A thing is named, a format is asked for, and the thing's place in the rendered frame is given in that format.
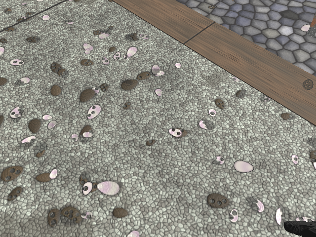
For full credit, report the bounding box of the robot right hand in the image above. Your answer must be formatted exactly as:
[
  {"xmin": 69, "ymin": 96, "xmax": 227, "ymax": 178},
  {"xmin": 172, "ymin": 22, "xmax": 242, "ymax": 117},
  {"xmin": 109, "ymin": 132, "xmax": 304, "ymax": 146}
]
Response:
[{"xmin": 283, "ymin": 220, "xmax": 316, "ymax": 237}]

